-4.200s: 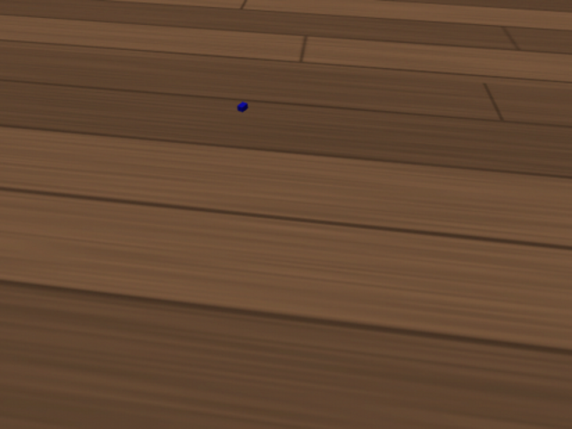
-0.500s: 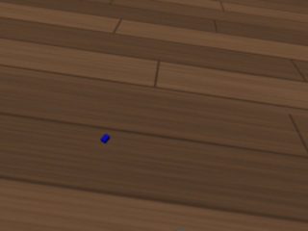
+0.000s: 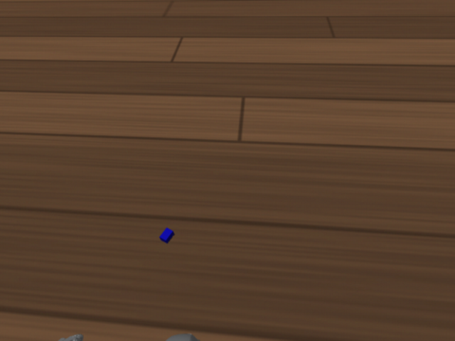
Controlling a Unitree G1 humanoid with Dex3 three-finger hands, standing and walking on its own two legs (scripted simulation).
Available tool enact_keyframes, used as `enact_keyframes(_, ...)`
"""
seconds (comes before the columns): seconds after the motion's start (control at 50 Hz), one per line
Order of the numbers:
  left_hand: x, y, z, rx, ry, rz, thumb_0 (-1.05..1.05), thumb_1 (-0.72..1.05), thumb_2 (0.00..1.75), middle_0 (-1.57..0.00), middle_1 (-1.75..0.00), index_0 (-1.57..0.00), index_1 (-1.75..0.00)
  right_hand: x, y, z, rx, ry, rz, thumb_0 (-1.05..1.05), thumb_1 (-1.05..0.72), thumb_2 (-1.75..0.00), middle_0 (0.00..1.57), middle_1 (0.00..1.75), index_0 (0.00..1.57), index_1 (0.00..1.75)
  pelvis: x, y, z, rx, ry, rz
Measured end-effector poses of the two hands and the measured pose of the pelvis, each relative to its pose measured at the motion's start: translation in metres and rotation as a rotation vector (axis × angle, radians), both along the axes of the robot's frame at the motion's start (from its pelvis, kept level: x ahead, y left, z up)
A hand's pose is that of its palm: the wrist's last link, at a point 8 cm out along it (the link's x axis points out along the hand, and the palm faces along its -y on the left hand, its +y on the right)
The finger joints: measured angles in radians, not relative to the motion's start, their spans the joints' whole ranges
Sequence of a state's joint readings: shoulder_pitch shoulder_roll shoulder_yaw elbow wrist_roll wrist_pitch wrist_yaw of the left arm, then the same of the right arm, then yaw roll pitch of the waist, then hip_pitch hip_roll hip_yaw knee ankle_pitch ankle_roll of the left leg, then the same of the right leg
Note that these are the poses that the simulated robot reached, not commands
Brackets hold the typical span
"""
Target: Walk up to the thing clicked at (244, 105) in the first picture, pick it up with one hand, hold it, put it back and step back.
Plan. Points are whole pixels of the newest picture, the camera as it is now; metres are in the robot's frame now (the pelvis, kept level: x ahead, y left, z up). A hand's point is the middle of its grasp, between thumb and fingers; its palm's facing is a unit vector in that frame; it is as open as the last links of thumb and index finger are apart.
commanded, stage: walk up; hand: left
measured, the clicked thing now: (166, 235) +0.71 +0.32 -0.75
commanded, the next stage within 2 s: none
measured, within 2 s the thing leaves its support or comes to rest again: neither
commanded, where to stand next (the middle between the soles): +0.28 +0.05 m, yaw +1 degrees
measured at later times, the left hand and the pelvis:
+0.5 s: hand (70, 325) +0.20 +0.33 -0.15, palm faces -0.10 -0.93 -0.34, open 7.4 cm; pelvis +0.14 +0.06 +0.00, yaw -1 degrees
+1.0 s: hand (100, 271) +0.31 +0.31 -0.16, palm faces -0.02 -0.94 -0.33, open 7.4 cm; pelvis +0.22 +0.05 -0.01, yaw -1 degrees
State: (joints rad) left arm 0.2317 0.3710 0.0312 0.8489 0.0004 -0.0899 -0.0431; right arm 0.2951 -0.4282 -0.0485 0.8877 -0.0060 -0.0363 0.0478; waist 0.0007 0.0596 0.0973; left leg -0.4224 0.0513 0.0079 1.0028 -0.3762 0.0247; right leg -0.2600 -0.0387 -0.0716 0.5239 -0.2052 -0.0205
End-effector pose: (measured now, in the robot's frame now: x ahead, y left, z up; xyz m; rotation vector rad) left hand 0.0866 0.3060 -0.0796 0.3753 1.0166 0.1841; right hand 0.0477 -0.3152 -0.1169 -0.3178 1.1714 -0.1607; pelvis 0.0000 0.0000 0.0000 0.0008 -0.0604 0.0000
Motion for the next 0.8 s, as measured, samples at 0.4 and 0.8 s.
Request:
enact_keyframes(0.4, 0.070, 0.073, -0.041, -0.045, 0.195, 0.013, 0.01, 0.91, 0.90, -0.20, -0.30, -0.20, -0.30, 0.091, 0.047, 0.038, -0.113, -0.024, -0.036, 0.01, -0.91, -0.90, 0.20, 0.30, 0.20, 0.30, 0.114, 0.057, -0.001, 0.001, 0.004, -0.018)
enact_keyframes(0.8, 0.204, 0.028, -0.023, -0.014, 0.058, -0.016, 0.01, 0.90, 0.90, -0.21, -0.30, -0.20, -0.30, 0.194, 0.041, -0.008, -0.028, 0.023, -0.024, 0.01, -0.91, -0.90, 0.20, 0.30, 0.20, 0.30, 0.193, 0.036, -0.008, 0.007, 0.013, -0.015)
